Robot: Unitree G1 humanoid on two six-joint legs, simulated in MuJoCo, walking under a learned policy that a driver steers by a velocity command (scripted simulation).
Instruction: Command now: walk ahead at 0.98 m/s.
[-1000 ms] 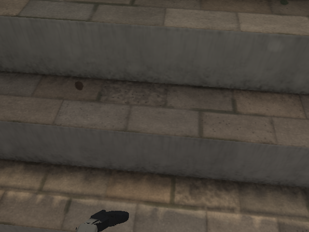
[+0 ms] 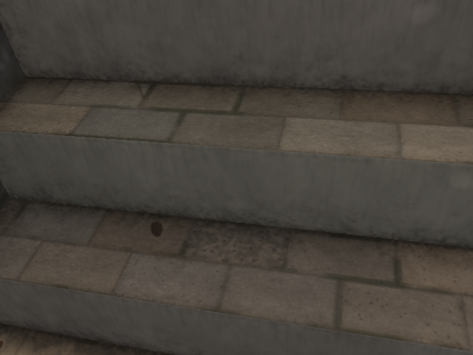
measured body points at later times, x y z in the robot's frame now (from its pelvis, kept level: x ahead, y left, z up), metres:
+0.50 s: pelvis +0.24 -0.05 +0.24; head +0.21 -0.04 +0.69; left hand +0.23 +0.17 +0.08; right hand +0.46 -0.25 +0.18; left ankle +0.24 +0.13 -0.18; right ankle +0.22 -0.12 -0.45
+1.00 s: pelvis +0.50 -0.02 +0.49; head +0.47 -0.03 +0.94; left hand +0.70 +0.19 +0.43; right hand +0.50 -0.25 +0.33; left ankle +0.53 +0.07 -0.23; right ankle +0.52 -0.20 +0.12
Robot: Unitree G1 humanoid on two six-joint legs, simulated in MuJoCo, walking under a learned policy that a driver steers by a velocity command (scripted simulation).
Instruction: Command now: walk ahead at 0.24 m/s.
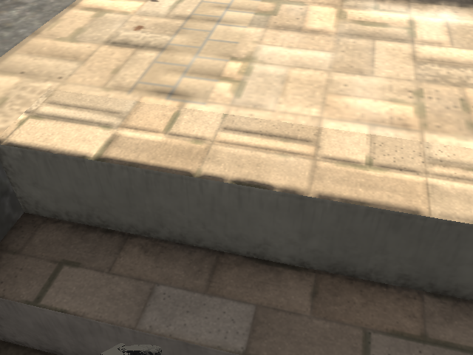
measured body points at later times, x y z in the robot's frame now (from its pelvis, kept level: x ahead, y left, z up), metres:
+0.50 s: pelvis +0.12 -0.05 +0.14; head +0.10 -0.05 +0.59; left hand +0.23 +0.16 +0.00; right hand +0.15 -0.26 -0.02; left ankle +0.04 +0.08 -0.41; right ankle +0.17 -0.17 -0.51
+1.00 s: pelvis +0.14 +0.11 +0.04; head +0.18 +0.14 +0.49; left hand +0.31 +0.26 -0.10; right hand +0.15 -0.15 -0.09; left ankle +0.02 +0.19 -0.71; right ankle +0.17 -0.02 -0.49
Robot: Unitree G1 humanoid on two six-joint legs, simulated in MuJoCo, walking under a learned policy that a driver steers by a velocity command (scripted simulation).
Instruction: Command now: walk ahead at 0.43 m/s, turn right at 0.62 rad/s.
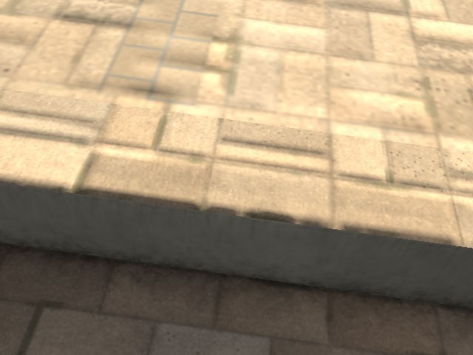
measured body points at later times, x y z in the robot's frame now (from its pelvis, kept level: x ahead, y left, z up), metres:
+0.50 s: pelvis +0.00 +0.04 -0.03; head +0.04 +0.03 +0.42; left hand +0.32 +0.06 -0.04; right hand -0.01 -0.23 -0.16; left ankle -0.12 +0.12 -0.76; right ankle +0.04 -0.09 -0.52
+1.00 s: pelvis +0.03 +0.05 +0.13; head +0.01 +0.07 +0.58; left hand +0.33 +0.07 +0.09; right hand +0.09 -0.22 +0.09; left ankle +0.09 +0.13 -0.55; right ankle +0.00 -0.06 -0.50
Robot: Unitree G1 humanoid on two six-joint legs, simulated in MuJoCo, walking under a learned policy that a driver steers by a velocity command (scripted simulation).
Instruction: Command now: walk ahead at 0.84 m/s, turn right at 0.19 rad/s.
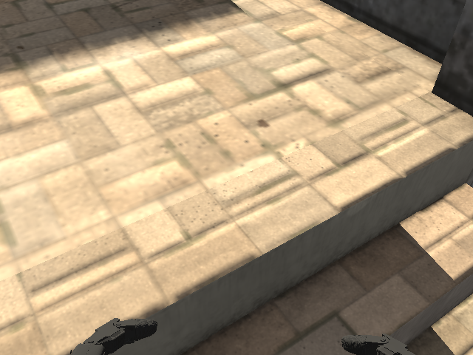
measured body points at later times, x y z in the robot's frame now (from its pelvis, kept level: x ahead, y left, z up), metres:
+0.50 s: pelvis +0.04 -0.09 +0.01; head +0.04 -0.09 +0.46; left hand +0.25 +0.06 -0.09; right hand +0.06 -0.32 -0.12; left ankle +0.02 +0.07 -0.62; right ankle +0.03 -0.20 -0.71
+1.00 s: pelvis -0.08 -0.13 -0.17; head -0.04 -0.12 +0.27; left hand +0.05 +0.12 -0.29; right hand +0.14 -0.33 -0.25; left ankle -0.11 +0.00 -0.52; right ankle -0.08 -0.21 -0.89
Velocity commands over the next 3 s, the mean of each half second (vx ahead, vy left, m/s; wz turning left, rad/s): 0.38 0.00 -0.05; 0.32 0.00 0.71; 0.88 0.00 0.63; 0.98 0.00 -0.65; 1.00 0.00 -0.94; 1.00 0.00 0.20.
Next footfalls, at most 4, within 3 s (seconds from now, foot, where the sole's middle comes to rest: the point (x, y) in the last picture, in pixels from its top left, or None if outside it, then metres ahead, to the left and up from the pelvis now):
0.28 right None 0.08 -0.21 -0.74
0.62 left None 0.08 0.01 -0.71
0.88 right None -0.04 -0.21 -0.93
1.44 left None -0.22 0.13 -0.93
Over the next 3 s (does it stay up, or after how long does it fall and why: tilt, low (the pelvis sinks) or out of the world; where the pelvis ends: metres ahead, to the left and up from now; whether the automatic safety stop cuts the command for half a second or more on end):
stays up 0.00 0.02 0.05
